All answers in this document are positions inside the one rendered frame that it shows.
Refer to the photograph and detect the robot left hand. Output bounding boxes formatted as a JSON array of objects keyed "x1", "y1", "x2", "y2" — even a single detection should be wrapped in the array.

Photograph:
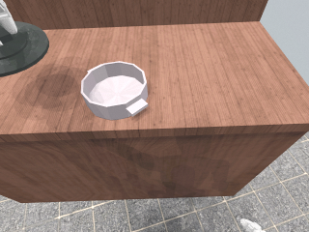
[{"x1": 0, "y1": 0, "x2": 17, "y2": 46}]

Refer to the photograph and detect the lid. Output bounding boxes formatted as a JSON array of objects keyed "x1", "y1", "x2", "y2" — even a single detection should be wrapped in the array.
[{"x1": 0, "y1": 21, "x2": 49, "y2": 77}]

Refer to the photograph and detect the table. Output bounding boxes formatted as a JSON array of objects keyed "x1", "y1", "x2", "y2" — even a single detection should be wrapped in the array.
[{"x1": 0, "y1": 0, "x2": 309, "y2": 203}]

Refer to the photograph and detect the robot right hand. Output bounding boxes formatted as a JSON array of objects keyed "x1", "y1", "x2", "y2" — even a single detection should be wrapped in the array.
[{"x1": 240, "y1": 218, "x2": 266, "y2": 232}]

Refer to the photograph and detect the pot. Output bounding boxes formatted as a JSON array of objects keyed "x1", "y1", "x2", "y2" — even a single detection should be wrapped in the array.
[{"x1": 80, "y1": 61, "x2": 149, "y2": 120}]

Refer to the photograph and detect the knob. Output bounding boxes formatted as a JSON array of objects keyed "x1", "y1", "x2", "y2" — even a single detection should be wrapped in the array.
[{"x1": 0, "y1": 25, "x2": 14, "y2": 44}]

